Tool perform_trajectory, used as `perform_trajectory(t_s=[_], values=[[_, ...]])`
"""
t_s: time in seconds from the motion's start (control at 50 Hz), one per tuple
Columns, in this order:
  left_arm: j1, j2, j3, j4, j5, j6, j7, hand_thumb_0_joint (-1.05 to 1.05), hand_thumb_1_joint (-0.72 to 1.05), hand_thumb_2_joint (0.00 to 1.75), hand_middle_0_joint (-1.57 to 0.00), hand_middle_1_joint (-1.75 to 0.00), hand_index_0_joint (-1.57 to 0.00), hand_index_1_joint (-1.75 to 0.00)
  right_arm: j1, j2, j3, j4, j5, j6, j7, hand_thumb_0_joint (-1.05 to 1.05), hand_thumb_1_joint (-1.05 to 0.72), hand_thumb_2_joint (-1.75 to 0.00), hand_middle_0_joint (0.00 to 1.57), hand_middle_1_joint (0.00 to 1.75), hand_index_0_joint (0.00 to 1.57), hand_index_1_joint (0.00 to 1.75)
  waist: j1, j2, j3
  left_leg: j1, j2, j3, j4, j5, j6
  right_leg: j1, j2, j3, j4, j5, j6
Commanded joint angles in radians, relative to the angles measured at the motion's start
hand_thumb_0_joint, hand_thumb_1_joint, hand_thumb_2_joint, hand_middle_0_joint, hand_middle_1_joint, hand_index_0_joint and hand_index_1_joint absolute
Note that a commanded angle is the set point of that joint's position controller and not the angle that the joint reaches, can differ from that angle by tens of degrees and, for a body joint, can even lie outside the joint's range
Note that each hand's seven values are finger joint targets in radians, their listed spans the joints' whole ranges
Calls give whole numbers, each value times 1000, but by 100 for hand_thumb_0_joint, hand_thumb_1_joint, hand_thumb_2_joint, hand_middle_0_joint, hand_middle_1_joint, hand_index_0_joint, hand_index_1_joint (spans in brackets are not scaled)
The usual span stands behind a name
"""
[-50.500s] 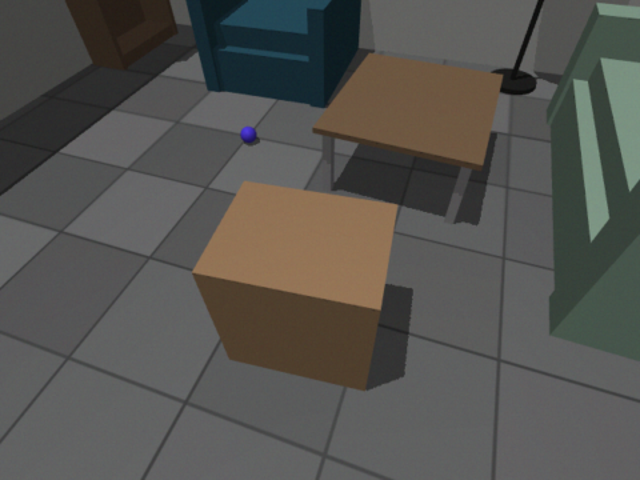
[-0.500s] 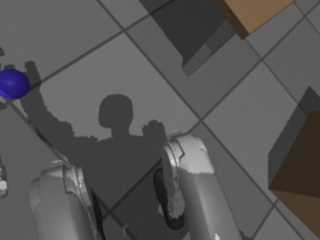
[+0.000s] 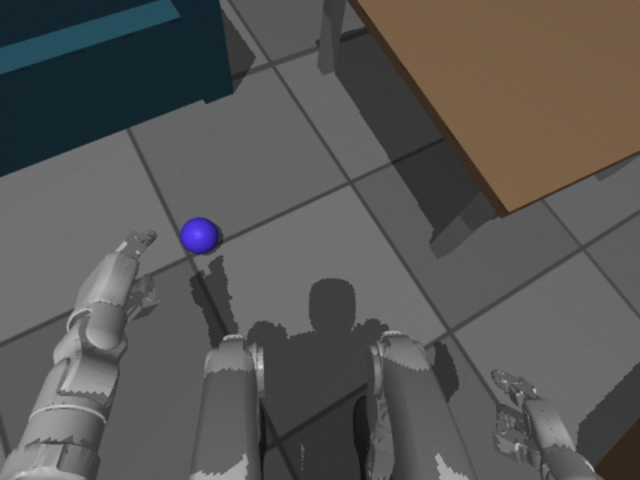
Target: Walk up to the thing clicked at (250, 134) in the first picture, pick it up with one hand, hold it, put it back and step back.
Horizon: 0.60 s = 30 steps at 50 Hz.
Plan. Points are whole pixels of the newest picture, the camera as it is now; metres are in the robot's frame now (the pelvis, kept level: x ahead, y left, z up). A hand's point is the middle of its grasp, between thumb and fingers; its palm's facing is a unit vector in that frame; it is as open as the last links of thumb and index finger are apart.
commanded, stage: home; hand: left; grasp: from above
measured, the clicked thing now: (199, 235) +0.58 +0.26 -0.45
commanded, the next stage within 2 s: none
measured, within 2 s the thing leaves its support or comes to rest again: neither
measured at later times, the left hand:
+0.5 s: hand (100, 350) +0.26 +0.20 +0.10, palm faces +0.12 -0.97 -0.22, open 7.4 cm
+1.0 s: hand (46, 406) +0.22 +0.19 +0.17, palm faces +0.15 -0.97 -0.18, open 7.4 cm
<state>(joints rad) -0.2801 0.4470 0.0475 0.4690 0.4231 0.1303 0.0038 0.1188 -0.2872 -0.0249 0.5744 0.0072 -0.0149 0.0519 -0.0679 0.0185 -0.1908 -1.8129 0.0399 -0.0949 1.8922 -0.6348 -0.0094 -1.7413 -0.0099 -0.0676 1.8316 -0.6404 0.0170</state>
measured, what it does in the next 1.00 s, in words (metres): rises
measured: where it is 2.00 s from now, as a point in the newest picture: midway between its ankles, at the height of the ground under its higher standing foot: (312, 473)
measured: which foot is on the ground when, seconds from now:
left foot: down 0.00-1.00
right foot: down 0.00-1.00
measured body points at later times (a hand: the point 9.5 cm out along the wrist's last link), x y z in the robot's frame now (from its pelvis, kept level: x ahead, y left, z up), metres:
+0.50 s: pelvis +0.06 +0.00 +0.18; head +0.12 +0.02 +0.62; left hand +0.25 +0.25 +0.12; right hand +0.22 -0.23 +0.09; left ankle +0.08 +0.12 -0.46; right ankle +0.09 -0.13 -0.46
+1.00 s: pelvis +0.08 +0.00 +0.22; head +0.09 +0.01 +0.67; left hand +0.21 +0.24 +0.19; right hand +0.27 -0.23 +0.17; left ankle +0.08 +0.12 -0.46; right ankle +0.09 -0.13 -0.46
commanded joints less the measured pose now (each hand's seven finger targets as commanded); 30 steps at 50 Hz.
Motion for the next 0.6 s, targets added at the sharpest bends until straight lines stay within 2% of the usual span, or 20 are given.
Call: perform_trajectory(t_s=[0.0, 0.02, 0.04, 0.06, 0.12, 0.14, 0.18, 0.26, 0.32, 0.36, 0.44, 0.48, 0.52, 0.58], values=[[-132, 129, 58, -332, -115, 17, 61, 0, 90, 90, -20, -30, -20, -30, 70, -141, -52, -89, 18, -61, -54, 0, -90, -90, 20, 30, 20, 30, -20, 160, -503, 569, -12, -3, -409, -11, 29, 362, 30, 18, -351, 76, -40], [-71, 101, 53, -308, -141, 39, 63, 0, 90, 90, -20, -30, -20, -30, 58, -139, -50, -85, 21, -67, -63, 0, -90, -90, 20, 30, 20, 30, -22, 142, -464, 585, -10, -9, -437, -14, 28, 369, 29, 21, -373, 70, -40], [-69, 87, 43, -361, -173, 51, 63, 0, 90, 90, -20, -30, -20, -30, 49, -134, -46, -90, 21, -75, -73, 0, -90, -90, 20, 30, 20, 30, -28, 157, -463, 612, -11, -9, -459, -17, 27, 391, 29, 22, -396, 69, -39], [-62, 95, 54, -364, -197, 66, 69, 0, 90, 90, -20, -30, -20, -30, 39, -134, -41, -95, 23, -83, -82, 0, -90, -90, 20, 30, 20, 30, -28, 143, -451, 636, -11, -16, -480, -31, 29, 413, 28, 24, -418, 62, -36], [41, 58, 53, -395, -279, 104, 77, 0, 90, 90, -20, -30, -20, -30, 19, -114, -28, -110, 28, -104, -104, 0, -90, -90, 20, 30, 20, 30, -30, 120, -389, 678, -15, -12, -548, -37, 31, 487, 26, 34, -497, 52, -35], [76, 47, 52, -408, -300, 116, 78, 0, 90, 90, -20, -30, -20, -30, 16, -109, -25, -112, 28, -111, -112, 0, -90, -90, 20, 30, 20, 30, -22, 121, -384, 708, -14, -10, -570, -20, 29, 511, 27, 35, -518, 63, -36], [116, 34, 60, -447, -338, 136, 81, 0, 90, 90, -20, -30, -20, -30, 20, -104, -19, -122, 30, -123, -125, 0, -90, -90, 20, 30, 20, 30, -17, 133, -374, 773, -13, -19, -622, -7, 27, 560, 25, 34, -560, 78, -35], [282, -22, 68, -467, -399, 194, 92, 0, 90, 90, -20, -30, -20, -30, 41, -77, 6, -142, 38, -139, -153, 0, -90, -90, 20, 30, 20, 30, -12, 74, -304, 845, -19, -21, -721, 53, 27, 704, 25, 34, -674, 123, -33], [340, -54, 71, -518, -444, 230, 91, 0, 90, 90, -20, -30, -20, -30, 61, -71, 14, -143, 40, -154, -181, 0, -90, -90, 20, 30, 20, 30, -10, 84, -284, 938, -15, -15, -785, 141, 21, 783, 27, 26, -733, 197, -32], [421, -79, 75, -536, -465, 246, 89, 0, 90, 90, -20, -30, -20, -30, 78, -62, 18, -144, 39, -166, -197, 0, -90, -90, 20, 30, 20, 30, -14, 72, -268, 976, -18, 0, -811, 220, 20, 856, 29, 25, -775, 256, -31], [540, -95, 82, -619, -485, 266, 84, 0, 90, 90, -20, -30, -20, -30, 115, -53, 23, -168, 34, -185, -222, 0, -90, -90, 20, 30, 20, 30, 0, 77, -226, 1077, -25, 19, -891, 323, 18, 973, 32, 17, -867, 335, -30], [594, -110, 70, -665, -496, 273, 79, 0, 90, 90, -20, -30, -20, -30, 130, -42, 25, -175, 31, -194, -231, 0, -90, -90, 20, 30, 20, 30, -1, 68, -216, 1116, -32, 41, -910, 382, 22, 1038, 32, 16, -917, 394, -25], [644, -121, 62, -701, -495, 278, 75, 0, 90, 90, -20, -30, -20, -30, 140, -38, 23, -183, 26, -205, -240, 0, -90, -90, 20, 30, 20, 30, -5, 59, -178, 1143, -35, 46, -941, 398, 24, 1078, 31, 17, -963, 414, -22], [727, -125, 61, -753, -486, 283, 68, 0, 90, 90, -20, -30, -20, -30, 142, -34, 19, -191, 19, -219, -250, 0, -90, -90, 20, 30, 20, 30, 10, 59, -153, 1189, -35, 48, -982, 425, 22, 1112, 34, 10, -994, 429, -24]])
